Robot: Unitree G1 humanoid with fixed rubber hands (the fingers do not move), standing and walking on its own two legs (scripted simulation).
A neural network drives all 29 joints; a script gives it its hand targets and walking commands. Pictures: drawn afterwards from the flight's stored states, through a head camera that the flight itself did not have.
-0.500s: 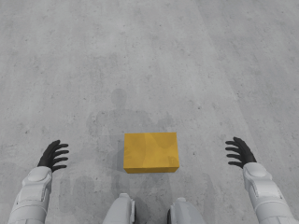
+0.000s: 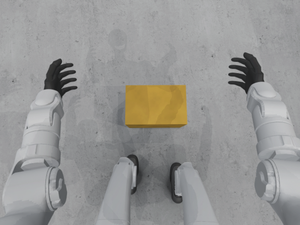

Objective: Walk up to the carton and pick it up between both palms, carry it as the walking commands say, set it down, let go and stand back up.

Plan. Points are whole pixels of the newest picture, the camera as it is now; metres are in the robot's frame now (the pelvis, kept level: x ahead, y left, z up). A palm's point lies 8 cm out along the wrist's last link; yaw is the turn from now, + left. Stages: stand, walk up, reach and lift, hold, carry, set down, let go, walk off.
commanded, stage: reach and lift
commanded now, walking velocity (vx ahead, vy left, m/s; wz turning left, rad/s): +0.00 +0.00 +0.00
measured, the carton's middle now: (155, 108) +0.48 +0.00 -0.57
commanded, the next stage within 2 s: none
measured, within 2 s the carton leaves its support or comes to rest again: neither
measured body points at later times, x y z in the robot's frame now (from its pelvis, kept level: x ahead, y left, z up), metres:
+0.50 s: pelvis +0.01 +0.00 -0.04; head +0.32 +0.00 +0.30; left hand +0.50 +0.26 -0.15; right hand +0.53 -0.21 -0.15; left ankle +0.09 +0.12 -0.64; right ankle +0.06 -0.13 -0.64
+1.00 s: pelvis -0.02 -0.01 -0.19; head +0.31 +0.00 +0.11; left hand +0.50 +0.26 -0.31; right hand +0.53 -0.21 -0.31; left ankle +0.09 +0.12 -0.64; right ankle +0.06 -0.13 -0.64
